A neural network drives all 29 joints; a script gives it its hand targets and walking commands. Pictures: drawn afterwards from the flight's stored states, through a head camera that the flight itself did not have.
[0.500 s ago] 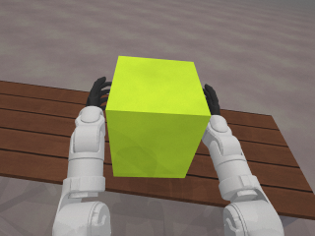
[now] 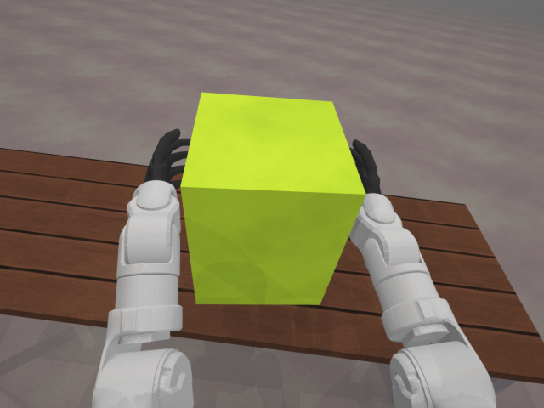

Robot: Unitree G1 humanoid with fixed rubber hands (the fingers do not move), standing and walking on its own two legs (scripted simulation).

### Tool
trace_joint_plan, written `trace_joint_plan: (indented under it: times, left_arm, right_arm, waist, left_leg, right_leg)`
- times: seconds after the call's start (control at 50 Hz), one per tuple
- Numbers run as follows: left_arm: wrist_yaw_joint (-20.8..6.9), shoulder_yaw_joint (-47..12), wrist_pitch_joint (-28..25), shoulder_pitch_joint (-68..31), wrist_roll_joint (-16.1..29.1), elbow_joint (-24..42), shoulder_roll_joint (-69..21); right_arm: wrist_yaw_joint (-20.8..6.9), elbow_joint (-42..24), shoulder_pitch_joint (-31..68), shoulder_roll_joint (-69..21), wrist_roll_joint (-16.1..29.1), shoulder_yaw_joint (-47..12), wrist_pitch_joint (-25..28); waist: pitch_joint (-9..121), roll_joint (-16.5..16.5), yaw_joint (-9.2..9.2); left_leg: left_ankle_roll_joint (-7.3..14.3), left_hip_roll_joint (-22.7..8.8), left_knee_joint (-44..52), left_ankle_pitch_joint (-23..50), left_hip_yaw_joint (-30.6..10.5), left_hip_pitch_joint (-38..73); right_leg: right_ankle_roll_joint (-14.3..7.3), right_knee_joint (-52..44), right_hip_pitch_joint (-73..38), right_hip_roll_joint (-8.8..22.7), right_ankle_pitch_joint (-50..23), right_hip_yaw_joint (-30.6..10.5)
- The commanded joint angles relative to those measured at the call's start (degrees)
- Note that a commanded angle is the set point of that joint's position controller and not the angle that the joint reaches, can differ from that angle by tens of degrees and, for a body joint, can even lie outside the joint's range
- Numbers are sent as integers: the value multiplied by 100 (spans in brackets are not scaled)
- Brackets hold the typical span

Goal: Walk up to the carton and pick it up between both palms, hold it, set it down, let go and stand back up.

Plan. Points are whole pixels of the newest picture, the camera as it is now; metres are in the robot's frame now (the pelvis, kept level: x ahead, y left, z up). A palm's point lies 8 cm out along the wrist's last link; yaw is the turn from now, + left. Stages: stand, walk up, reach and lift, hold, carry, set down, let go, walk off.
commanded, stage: hold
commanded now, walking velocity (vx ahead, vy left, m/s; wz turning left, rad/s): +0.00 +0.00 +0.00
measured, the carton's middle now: (263, 203) +0.39 -0.01 +0.15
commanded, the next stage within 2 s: none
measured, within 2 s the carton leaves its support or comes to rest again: neither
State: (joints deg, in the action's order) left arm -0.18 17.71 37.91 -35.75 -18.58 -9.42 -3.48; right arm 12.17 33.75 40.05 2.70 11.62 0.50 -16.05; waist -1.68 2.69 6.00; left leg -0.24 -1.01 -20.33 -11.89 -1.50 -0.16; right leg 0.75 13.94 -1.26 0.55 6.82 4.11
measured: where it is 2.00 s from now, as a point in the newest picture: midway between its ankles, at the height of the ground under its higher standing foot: outside the picture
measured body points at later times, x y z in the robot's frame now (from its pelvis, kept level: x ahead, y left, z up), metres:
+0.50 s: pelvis -0.01 +0.00 +0.00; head -0.06 +0.02 +0.45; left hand +0.38 +0.15 +0.21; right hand +0.38 -0.14 +0.20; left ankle +0.00 +0.12 -0.75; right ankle +0.02 -0.13 -0.75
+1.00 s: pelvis +0.00 +0.00 +0.00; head -0.05 +0.02 +0.45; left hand +0.38 +0.15 +0.21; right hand +0.38 -0.14 +0.20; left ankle +0.00 +0.12 -0.75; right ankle +0.02 -0.13 -0.75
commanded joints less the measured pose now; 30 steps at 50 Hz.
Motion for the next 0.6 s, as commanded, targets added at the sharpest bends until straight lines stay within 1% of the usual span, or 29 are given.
trace_joint_plan:
  times: [0.0,0.04,0.06,0.1,0.12,0.14,0.16,0.18,0.2,0.22,0.24,0.26,0.3,0.32,0.34,0.36,0.38,0.4,0.42,0.44,0.46,0.48,0.52,0.54,0.56,0.58]
  left_arm:
    - [-823,-2967,-205,-3669,787,449,-3218]
    - [-782,-3044,-137,-3693,823,484,-3274]
    - [-771,-3044,-122,-3781,859,571,-3232]
    - [-776,-3017,-67,-3677,867,507,-3230]
    - [-782,-3056,-60,-3787,890,503,-3228]
    - [-796,-2958,-37,-3845,844,365,-3188]
    - [-803,-2959,-47,-3939,891,440,-3217]
    - [-809,-2868,-17,-3916,815,256,-3195]
    - [-820,-2841,-20,-3883,845,286,-3205]
    - [-827,-2749,11,-3800,771,140,-3141]
    - [-847,-2747,17,-3826,786,160,-3134]
    - [-866,-2653,38,-3881,721,100,-3103]
    - [-900,-2585,83,-3928,709,47,-3121]
    - [-914,-2607,76,-4026,747,121,-3146]
    - [-925,-2537,97,-4025,681,27,-3076]
    - [-938,-2590,98,-3982,753,137,-3113]
    - [-936,-2576,118,-3958,710,42,-3102]
    - [-941,-2516,124,-3950,674,-22,-3087]
    - [-949,-2557,117,-3937,699,140,-3127]
    - [-949,-2528,113,-3952,683,150,-3074]
    - [-946,-2582,112,-3916,726,211,-3117]
    - [-936,-2665,74,-3921,805,382,-3091]
    - [-916,-2748,88,-3865,806,439,-3131]
    - [-929,-2675,126,-3752,738,325,-3086]
    - [-954,-2620,136,-3775,698,358,-3045]
    - [-990,-2495,176,-3693,616,220,-2973]
  right_arm:
    - [-493,-1899,4250,-3543,318,-1935,280]
    - [-512,-2047,4415,-3548,335,-1956,278]
    - [-506,-1992,4394,-3550,362,-1948,236]
    - [-484,-2048,4426,-3546,387,-1990,183]
    - [-476,-1994,4443,-3557,350,-1938,149]
    - [-485,-1820,4411,-3528,280,-1814,97]
    - [-508,-1877,4507,-3565,257,-1802,117]
    - [-522,-1824,4547,-3559,215,-1716,109]
    - [-525,-1950,4669,-3596,241,-1778,130]
    - [-522,-1799,4601,-3551,232,-1757,88]
    - [-512,-1799,4608,-3555,210,-1727,76]
    - [-514,-1625,4598,-3553,193,-1684,31]
    - [-520,-1582,4674,-3573,199,-1639,18]
    - [-520,-1609,4716,-3608,230,-1657,26]
    - [-521,-1424,4668,-3562,219,-1610,-9]
    - [-521,-1678,4725,-3605,269,-1696,30]
    - [-513,-1647,4775,-3580,298,-1739,23]
    - [-507,-1561,4762,-3557,271,-1670,0]
    - [-497,-1678,4748,-3620,317,-1744,27]
    - [-488,-1596,4707,-3604,336,-1756,13]
    - [-480,-1827,4821,-3644,400,-1856,55]
    - [-450,-1936,4784,-3675,466,-1974,57]
    - [-402,-2064,4762,-3662,566,-2070,31]
    - [-382,-2003,4713,-3587,541,-2046,-15]
    - [-373,-1865,4581,-3587,524,-2003,-53]
    - [-378,-1722,4488,-3566,456,-1937,-101]
  waist:
    - [1892,-452,56]
    - [2016,-502,18]
    - [2097,-473,35]
    - [2150,-396,31]
    - [2125,-434,51]
    - [1977,-423,76]
    - [2150,-384,38]
    - [1958,-458,15]
    - [2191,-343,-36]
    - [2012,-383,-47]
    - [2027,-326,-14]
    - [1896,-353,-50]
    - [1804,-324,-43]
    - [1945,-337,-42]
    - [1761,-368,-29]
    - [2000,-331,-46]
    - [1945,-408,-67]
    - [1847,-361,-57]
    - [2016,-385,-74]
    - [2055,-372,-75]
    - [2221,-388,-117]
    - [2419,-325,-79]
    - [2355,-441,-58]
    - [2118,-405,-59]
    - [2000,-378,-40]
    - [1772,-302,-63]
  left_leg:
    - [-236,376,245,1533,204,30]
    - [-238,377,210,1540,205,75]
    - [-236,365,202,1598,190,110]
    - [-209,370,193,1588,202,116]
    - [-216,374,215,1469,211,42]
    - [-184,369,298,1194,224,-46]
    - [-164,360,330,1090,232,-84]
    - [-157,372,351,1027,248,-123]
    - [-124,373,332,1060,258,-108]
    - [-137,382,342,1080,257,-121]
    - [-136,372,357,1021,267,-126]
    - [-112,364,412,909,272,-194]
    - [-114,353,426,917,275,-227]
    - [-123,360,408,966,277,-220]
    - [-132,370,421,956,301,-215]
    - [-125,385,375,1080,294,-177]
    - [-131,406,358,1111,303,-194]
    - [-124,383,389,1073,296,-199]
    - [-136,383,326,1265,296,-129]
    - [-148,389,309,1304,297,-99]
    - [-154,401,236,1491,290,-51]
    - [-151,422,159,1666,285,21]
    - [-220,434,91,1909,235,83]
    - [-212,434,118,1836,233,51]
    - [-200,431,190,1655,247,-17]
    - [-168,425,285,1411,275,-119]
  right_leg:
    - [187,130,-849,-396,-1153,115]
    - [160,123,-773,-405,-1019,117]
    - [162,132,-819,-413,-1016,123]
    - [177,132,-854,-421,-1030,118]
    - [178,136,-817,-411,-893,116]
    - [169,88,-756,-386,-644,110]
    - [173,109,-753,-375,-577,113]
    - [167,88,-699,-353,-528,110]
    - [184,103,-777,-367,-582,108]
    - [172,93,-769,-370,-607,106]
    - [184,85,-787,-374,-555,118]
    - [175,68,-773,-359,-399,120]
    - [159,46,-774,-380,-348,132]
    - [165,73,-805,-380,-380,133]
    - [171,55,-767,-360,-376,122]
    - [189,86,-890,-371,-519,127]
    - [179,85,-857,-367,-548,108]
    - [175,65,-818,-385,-446,124]
    - [172,111,-914,-388,-638,132]
    - [170,124,-941,-396,-648,131]
    - [179,152,-988,-405,-845,137]
    - [211,184,-1066,-402,-1110,112]
    - [222,212,-1101,-412,-1417,115]
    - [221,176,-1057,-414,-1329,123]
    - [227,148,-1031,-391,-1146,113]
    - [218,109,-986,-385,-922,120]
